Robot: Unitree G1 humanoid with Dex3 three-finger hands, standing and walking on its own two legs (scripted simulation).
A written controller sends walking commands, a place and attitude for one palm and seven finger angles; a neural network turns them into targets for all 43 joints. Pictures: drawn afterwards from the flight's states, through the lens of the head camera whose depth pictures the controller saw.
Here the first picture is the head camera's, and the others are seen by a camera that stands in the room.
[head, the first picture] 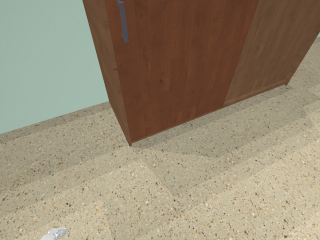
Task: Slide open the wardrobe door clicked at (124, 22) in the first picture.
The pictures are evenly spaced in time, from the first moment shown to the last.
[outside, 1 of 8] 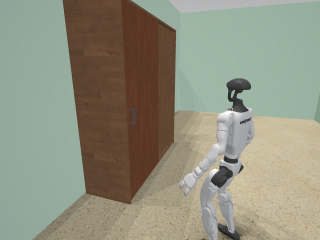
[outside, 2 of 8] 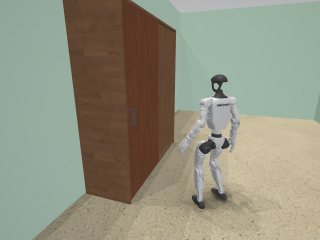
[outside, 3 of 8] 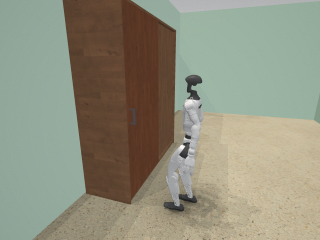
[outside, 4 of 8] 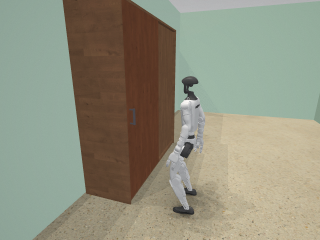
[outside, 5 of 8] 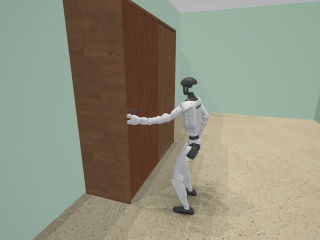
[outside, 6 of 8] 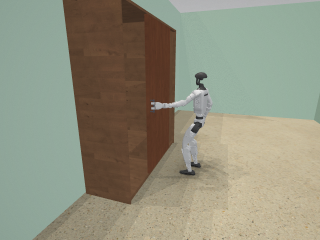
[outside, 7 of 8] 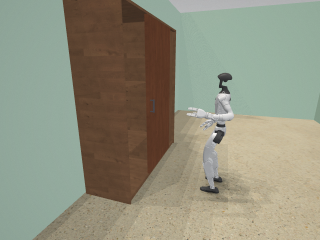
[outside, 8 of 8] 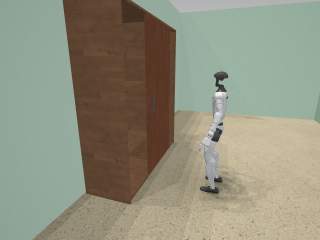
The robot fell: no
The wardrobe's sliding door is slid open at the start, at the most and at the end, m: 0.00 0.51 0.51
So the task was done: yes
